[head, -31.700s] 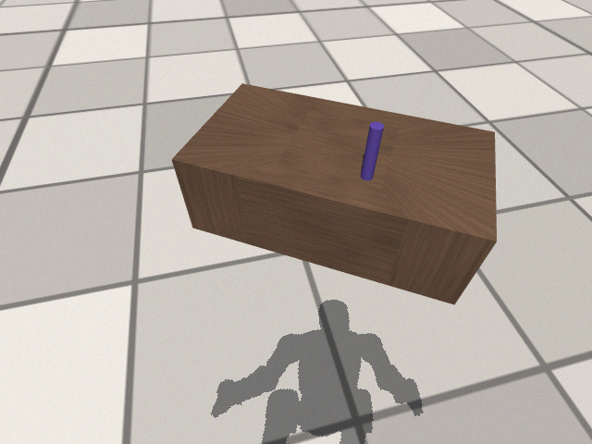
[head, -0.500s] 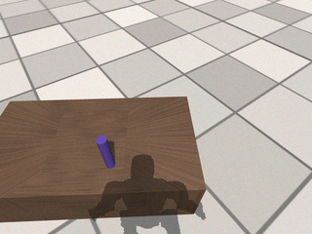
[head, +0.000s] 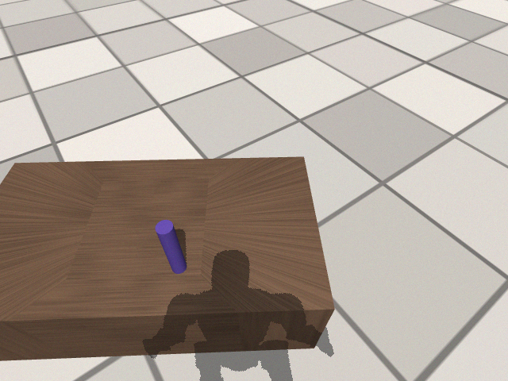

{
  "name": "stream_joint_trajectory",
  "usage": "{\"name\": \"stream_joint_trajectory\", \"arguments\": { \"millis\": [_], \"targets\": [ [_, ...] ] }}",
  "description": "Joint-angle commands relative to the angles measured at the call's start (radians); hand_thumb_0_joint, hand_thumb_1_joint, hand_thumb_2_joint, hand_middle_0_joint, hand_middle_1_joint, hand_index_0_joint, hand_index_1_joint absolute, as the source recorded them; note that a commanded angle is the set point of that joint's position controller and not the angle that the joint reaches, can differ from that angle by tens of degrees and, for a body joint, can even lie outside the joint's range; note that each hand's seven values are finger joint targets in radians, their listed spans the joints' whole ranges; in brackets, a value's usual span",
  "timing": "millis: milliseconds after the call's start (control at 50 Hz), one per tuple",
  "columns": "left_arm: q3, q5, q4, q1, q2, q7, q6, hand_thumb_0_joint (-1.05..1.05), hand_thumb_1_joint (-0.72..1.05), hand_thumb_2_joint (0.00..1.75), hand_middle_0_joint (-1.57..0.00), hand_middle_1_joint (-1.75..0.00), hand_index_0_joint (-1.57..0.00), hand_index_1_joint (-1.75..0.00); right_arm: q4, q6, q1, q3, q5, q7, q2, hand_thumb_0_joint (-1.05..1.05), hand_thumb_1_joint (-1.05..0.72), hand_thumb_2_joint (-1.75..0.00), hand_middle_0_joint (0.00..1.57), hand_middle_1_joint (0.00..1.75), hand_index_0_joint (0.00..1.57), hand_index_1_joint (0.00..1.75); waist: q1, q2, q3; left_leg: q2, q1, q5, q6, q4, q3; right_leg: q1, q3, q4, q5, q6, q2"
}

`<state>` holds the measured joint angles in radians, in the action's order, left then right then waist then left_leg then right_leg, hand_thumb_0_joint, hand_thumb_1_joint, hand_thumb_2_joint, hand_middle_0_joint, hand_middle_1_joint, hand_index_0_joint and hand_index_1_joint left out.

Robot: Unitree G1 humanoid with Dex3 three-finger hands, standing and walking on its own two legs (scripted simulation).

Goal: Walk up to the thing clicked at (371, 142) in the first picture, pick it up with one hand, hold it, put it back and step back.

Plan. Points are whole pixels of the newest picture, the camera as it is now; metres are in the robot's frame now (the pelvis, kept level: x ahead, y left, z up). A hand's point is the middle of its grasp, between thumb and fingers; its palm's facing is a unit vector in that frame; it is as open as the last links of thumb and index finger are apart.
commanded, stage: stand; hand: left
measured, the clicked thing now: (172, 248) +0.51 +0.24 -0.29
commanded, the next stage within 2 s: step back in 0.48 s
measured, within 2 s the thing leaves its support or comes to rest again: neither
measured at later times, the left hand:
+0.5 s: hand out of the picture +0.07 +0.26 -0.16, palm faces +0.00 -0.94 -0.35, open 7.4 cm
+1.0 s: hand out of the picture +0.05 +0.31 -0.18, palm faces -0.03 -0.93 -0.36, open 7.4 cm
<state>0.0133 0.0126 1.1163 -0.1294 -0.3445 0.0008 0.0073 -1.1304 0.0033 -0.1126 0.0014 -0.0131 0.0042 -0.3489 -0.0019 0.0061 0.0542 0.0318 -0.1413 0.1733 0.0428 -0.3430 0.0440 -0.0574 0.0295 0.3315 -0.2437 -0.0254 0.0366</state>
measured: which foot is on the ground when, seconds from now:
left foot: down 0.00-1.00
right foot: down 0.00-0.78, up 0.80-1.00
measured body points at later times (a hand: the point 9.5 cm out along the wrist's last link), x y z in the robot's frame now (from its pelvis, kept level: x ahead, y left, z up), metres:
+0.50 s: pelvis +0.00 +0.00 +0.00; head +0.01 +0.00 +0.45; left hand +0.07 +0.31 -0.13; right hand +0.08 -0.30 -0.14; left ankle +0.01 +0.15 -0.75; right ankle -0.04 -0.13 -0.75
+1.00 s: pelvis -0.08 +0.05 -0.02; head +0.01 +0.07 +0.42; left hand +0.05 +0.35 -0.15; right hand +0.00 -0.27 -0.13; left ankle -0.04 +0.14 -0.75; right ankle -0.13 -0.10 -0.66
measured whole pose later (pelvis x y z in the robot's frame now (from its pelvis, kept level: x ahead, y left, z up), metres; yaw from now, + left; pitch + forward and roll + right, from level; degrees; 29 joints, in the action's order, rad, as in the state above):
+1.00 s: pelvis -0.08 +0.05 -0.02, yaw -1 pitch -1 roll -1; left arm 0.07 0.00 0.88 -0.07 -0.39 -0.03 -0.06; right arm -0.91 0.04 -0.14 0.05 -0.03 -0.01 -0.34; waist 0.01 -0.04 0.21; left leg -0.02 -0.31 0.26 -0.05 -0.58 0.00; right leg -0.43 -0.16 1.17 -0.52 0.00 -0.11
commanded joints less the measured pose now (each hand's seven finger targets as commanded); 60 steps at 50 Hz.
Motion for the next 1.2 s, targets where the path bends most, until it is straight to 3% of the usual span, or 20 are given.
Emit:
{"name": "stream_joint_trajectory", "arguments": {
  "millis": [0, 440, 460, 520, 580, 640, 660, 700, 720, 740, 760, 800, 820, 880, 980, 1040, 1100, 1140, 1160, 1180],
  "targets": [
    [0.042, -0.001, -0.056, 0.024, -0.221, -0.016, 0.019, 0.00, 0.90, 0.90, -0.20, -0.30, -0.20, -0.30, 0.061, -0.026, 0.037, 0.037, 0.003, -0.016, -0.207, 0.00, -0.90, -0.90, 0.20, 0.30, 0.20, 0.30, -0.001, -0.014, -0.083, 0.093, 0.061, -0.246, -0.049, 0.019, 0.055, -0.023, -0.058, -0.052, 0.232, 0.035, 0.102],
    [0.041, -0.001, -0.057, 0.026, -0.213, -0.012, 0.013, 0.00, 0.90, 0.90, -0.20, -0.30, -0.20, -0.30, 0.060, -0.028, 0.032, 0.036, 0.003, -0.019, -0.214, 0.00, -0.90, -0.90, 0.20, 0.30, 0.20, 0.30, 0.002, 0.002, -0.059, 0.088, 0.042, -0.197, -0.049, 0.035, 0.052, -0.029, -0.056, -0.059, 0.168, 0.037, 0.098],
    [0.088, -0.019, -0.075, 0.024, -0.275, -0.018, 0.001, 0.00, 0.90, 0.90, -0.20, -0.30, -0.20, -0.30, 0.088, -0.008, 0.069, 0.060, 0.003, -0.012, -0.260, 0.00, -0.90, -0.90, 0.20, 0.30, 0.20, 0.30, -0.004, -0.001, 0.053, 0.073, -0.048, -0.358, -0.089, -0.064, 0.056, -0.087, -0.057, 0.038, 0.311, 0.045, 0.078],
    [0.097, -0.023, -0.111, 0.004, -0.261, -0.025, -0.009, 0.00, 0.90, 0.90, -0.20, -0.30, -0.20, -0.30, 0.122, 0.004, 0.038, 0.064, 0.017, -0.010, -0.232, 0.00, -0.90, -0.90, 0.20, 0.30, 0.20, 0.30, 0.001, -0.023, -0.031, 0.050, -0.051, -0.388, -0.106, -0.169, 0.024, -0.055, -0.057, 0.088, 0.382, 0.090, 0.094],
    [0.109, -0.018, -0.167, 0.044, -0.275, -0.022, -0.020, 0.00, 0.90, 0.90, -0.20, -0.30, -0.20, -0.30, 0.157, 0.019, 0.014, 0.076, 0.018, -0.008, -0.225, 0.00, -0.90, -0.90, 0.20, 0.30, 0.20, 0.30, 0.013, -0.072, -0.120, 0.000, -0.053, -0.261, -0.097, -0.294, -0.012, -0.072, -0.118, 0.096, 0.384, 0.160, 0.170],
    [0.117, 0.004, -0.233, 0.131, -0.304, -0.024, -0.030, 0.00, 0.90, 0.90, -0.20, -0.30, -0.20, -0.30, 0.180, 0.043, -0.038, 0.095, 0.007, -0.001, -0.219, 0.00, -0.90, -0.90, 0.20, 0.30, 0.20, 0.30, 0.030, -0.177, -0.090, -0.064, -0.069, 0.209, -0.100, -0.504, -0.005, -0.224, -0.209, 0.089, 0.355, 0.254, 0.299],
    [0.117, 0.011, -0.250, 0.152, -0.307, -0.024, -0.031, 0.00, 0.90, 0.90, -0.20, -0.30, -0.20, -0.30, 0.183, 0.046, -0.074, 0.100, 0.005, 0.001, -0.221, 0.00, -0.90, -0.90, 0.20, 0.30, 0.20, 0.30, 0.045, -0.197, -0.081, -0.053, -0.067, 0.270, -0.106, -0.510, 0.013, -0.263, -0.214, 0.106, 0.338, 0.262, 0.315],
    [0.114, 0.009, -0.276, 0.186, -0.298, -0.022, -0.034, 0.00, 0.90, 0.90, -0.20, -0.30, -0.20, -0.30, 0.188, 0.042, -0.110, 0.104, 0.012, 0.006, -0.226, 0.00, -0.90, -0.90, 0.20, 0.30, 0.20, 0.30, 0.063, -0.187, -0.063, -0.035, -0.060, 0.123, -0.116, -0.443, 0.013, -0.289, -0.146, 0.185, 0.290, 0.218, 0.260],
    [0.108, 0.006, -0.283, 0.170, -0.279, -0.023, -0.037, 0.00, 0.90, 0.90, -0.20, -0.30, -0.20, -0.30, 0.195, 0.033, -0.109, 0.106, 0.011, 0.005, -0.236, 0.00, -0.90, -0.90, 0.20, 0.30, 0.20, 0.30, 0.055, -0.131, -0.068, 0.003, -0.080, -0.140, -0.132, -0.344, 0.032, -0.252, -0.097, 0.288, 0.245, 0.170, 0.184],
    [0.101, -0.006, -0.290, 0.146, -0.238, -0.025, -0.043, 0.00, 0.90, 0.90, -0.20, -0.30, -0.20, -0.30, 0.211, 0.025, -0.091, 0.114, 0.005, 0.001, -0.273, 0.00, -0.90, -0.90, 0.20, 0.30, 0.20, 0.30, 0.044, 0.020, -0.062, 0.117, -0.127, -0.393, -0.174, -0.164, 0.179, -0.241, -0.031, 0.478, 0.122, 0.099, 0.042],
    [0.096, -0.014, -0.295, 0.122, -0.190, -0.031, -0.052, 0.00, 0.90, 0.90, -0.20, -0.30, -0.20, -0.30, 0.220, 0.016, -0.096, 0.126, -0.004, 0.000, -0.327, 0.00, -0.90, -0.90, 0.20, 0.30, 0.20, 0.30, 0.043, 0.183, -0.047, 0.231, -0.047, -0.569, -0.202, -0.039, 0.406, -0.370, -0.077, 0.646, -0.305, 0.066, -0.124],
    [0.092, -0.010, -0.276, 0.042, -0.187, -0.045, -0.067, 0.00, 0.90, 0.90, -0.20, -0.30, -0.20, -0.30, 0.238, 0.005, -0.086, 0.133, -0.013, -0.013, -0.348, 0.00, -0.90, -0.90, 0.20, 0.30, 0.20, 0.30, 0.017, 0.125, -0.086, 0.296, 0.004, -0.682, -0.236, -0.067, 0.447, -0.414, -0.214, 0.837, -0.422, 0.070, -0.135],
    [0.091, -0.011, -0.273, 0.037, -0.190, -0.049, -0.069, 0.00, 0.90, 0.90, -0.20, -0.30, -0.20, -0.30, 0.257, 0.006, -0.051, 0.134, -0.013, -0.019, -0.346, 0.00, -0.90, -0.90, 0.20, 0.30, 0.20, 0.30, 0.012, 0.146, -0.094, 0.281, -0.014, -0.637, -0.217, -0.063, 0.411, -0.414, -0.262, 0.880, -0.402, 0.077, -0.138],
    [0.097, -0.021, -0.257, -0.027, -0.221, -0.046, -0.070, 0.00, 0.90, 0.90, -0.20, -0.30, -0.20, -0.30, 0.296, 0.005, 0.040, 0.119, -0.019, -0.036, -0.276, 0.00, -0.90, -0.90, 0.20, 0.30, 0.20, 0.30, -0.035, 0.168, -0.111, 0.205, 0.024, -0.481, -0.248, -0.103, 0.240, -0.419, -0.244, 0.915, -0.283, 0.059, -0.120],
    [0.103, -0.005, -0.306, 0.021, -0.218, -0.037, -0.052, 0.00, 0.90, 0.90, -0.20, -0.30, -0.20, -0.30, 0.308, 0.006, -0.063, 0.117, -0.013, -0.042, -0.240, 0.00, -0.90, -0.90, 0.20, 0.30, 0.20, 0.30, 0.035, 0.100, -0.104, 0.200, 0.139, -0.476, -0.278, -0.130, 0.198, -0.433, -0.193, 0.736, -0.273, 0.003, -0.110],
    [0.105, -0.005, -0.315, 0.000, -0.217, -0.032, -0.043, 0.00, 0.90, 0.90, -0.20, -0.30, -0.20, -0.30, 0.325, 0.011, -0.060, 0.119, -0.012, -0.039, -0.264, 0.00, -0.90, -0.90, 0.20, 0.30, 0.20, 0.30, 0.044, 0.121, -0.111, 0.232, 0.131, -0.448, -0.305, -0.139, 0.202, -0.379, -0.149, 0.589, -0.273, -0.002, -0.085],
    [0.112, 0.001, -0.292, -0.065, -0.209, -0.023, -0.037, 0.00, 0.90, 0.90, -0.20, -0.30, -0.20, -0.30, 0.346, 0.020, -0.015, 0.120, -0.012, -0.033, -0.284, 0.00, -0.90, -0.90, 0.20, 0.30, 0.20, 0.30, 0.022, 0.159, -0.144, 0.220, 0.051, -0.305, -0.271, -0.161, 0.191, -0.248, -0.077, 0.375, -0.216, 0.019, -0.051],
    [0.116, 0.006, -0.257, -0.159, -0.199, -0.018, -0.029, 0.00, 0.90, 0.90, -0.20, -0.30, -0.20, -0.30, 0.358, 0.028, 0.035, 0.120, 0.000, -0.028, -0.291, 0.00, -0.90, -0.90, 0.20, 0.30, 0.20, 0.30, -0.032, 0.143, -0.156, 0.180, -0.062, -0.209, -0.216, -0.216, 0.136, -0.103, -0.041, 0.160, -0.021, 0.049, -0.049],
    [0.121, 0.014, -0.251, -0.167, -0.215, -0.018, -0.023, 0.00, 0.90, 0.90, -0.20, -0.30, -0.20, -0.30, 0.353, 0.032, 0.028, 0.112, 0.007, -0.025, -0.270, 0.00, -0.90, -0.90, 0.20, 0.30, 0.20, 0.30, -0.026, 0.105, -0.147, 0.133, -0.138, -0.121, -0.168, -0.243, 0.118, -0.045, -0.076, 0.108, 0.059, 0.067, -0.036],
    [0.134, 0.025, -0.269, -0.152, -0.270, -0.020, -0.017, 0.00, 0.90, 0.90, -0.20, -0.30, -0.20, -0.30, 0.361, 0.031, 0.031, 0.099, 0.018, -0.023, -0.232, 0.00, -0.90, -0.90, 0.20, 0.30, 0.20, 0.30, -0.022, -0.040, -0.130, 0.050, -0.267, 0.017, -0.112, -0.353, 0.067, -0.026, -0.286, 0.068, 0.101, 0.115, 0.092]
  ]
}}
